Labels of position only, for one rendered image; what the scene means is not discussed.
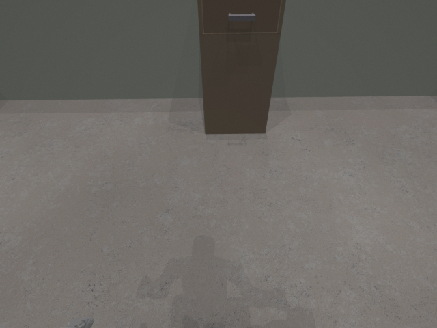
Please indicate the drawer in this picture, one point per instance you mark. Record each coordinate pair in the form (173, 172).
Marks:
(216, 13)

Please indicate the cabinet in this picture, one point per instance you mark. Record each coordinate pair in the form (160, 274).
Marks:
(237, 77)

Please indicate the handle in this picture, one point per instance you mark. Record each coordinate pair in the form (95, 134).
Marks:
(241, 17)

